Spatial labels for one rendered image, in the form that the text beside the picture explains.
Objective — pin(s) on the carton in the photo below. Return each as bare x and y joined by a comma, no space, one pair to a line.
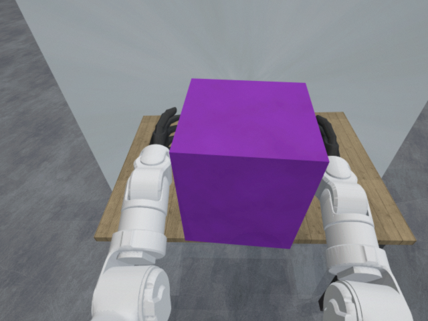
247,159

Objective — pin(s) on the robot left hand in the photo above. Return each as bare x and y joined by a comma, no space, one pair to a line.
161,134

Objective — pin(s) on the robot right hand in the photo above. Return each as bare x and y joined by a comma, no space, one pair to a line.
328,136

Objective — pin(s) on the robot right upper arm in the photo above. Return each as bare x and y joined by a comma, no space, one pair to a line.
357,301

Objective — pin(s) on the table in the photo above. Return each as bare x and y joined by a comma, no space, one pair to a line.
389,224

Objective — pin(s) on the robot left forearm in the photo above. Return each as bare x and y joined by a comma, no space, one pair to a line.
140,239

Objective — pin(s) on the robot left upper arm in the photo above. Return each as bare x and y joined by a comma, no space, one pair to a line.
132,293

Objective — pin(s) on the robot right forearm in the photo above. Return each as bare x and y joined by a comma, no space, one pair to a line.
353,251

